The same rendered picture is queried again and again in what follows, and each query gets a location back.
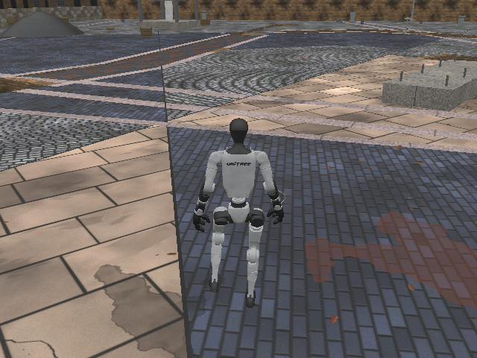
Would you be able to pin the robot right upper arm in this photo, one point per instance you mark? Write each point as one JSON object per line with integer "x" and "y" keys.
{"x": 262, "y": 158}

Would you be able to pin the robot right hand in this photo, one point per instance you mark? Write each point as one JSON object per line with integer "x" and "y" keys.
{"x": 274, "y": 213}

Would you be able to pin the right robot foot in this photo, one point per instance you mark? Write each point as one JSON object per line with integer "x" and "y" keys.
{"x": 250, "y": 301}

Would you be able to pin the robot torso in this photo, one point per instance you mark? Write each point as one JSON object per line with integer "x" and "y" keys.
{"x": 238, "y": 171}

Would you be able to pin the left robot forearm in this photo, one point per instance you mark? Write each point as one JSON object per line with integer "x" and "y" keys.
{"x": 202, "y": 201}

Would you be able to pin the right robot forearm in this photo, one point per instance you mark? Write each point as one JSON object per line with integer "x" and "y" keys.
{"x": 274, "y": 197}

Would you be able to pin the robot left upper arm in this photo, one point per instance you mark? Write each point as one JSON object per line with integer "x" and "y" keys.
{"x": 214, "y": 158}

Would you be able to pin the robot left hand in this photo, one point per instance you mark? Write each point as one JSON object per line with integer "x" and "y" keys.
{"x": 197, "y": 221}

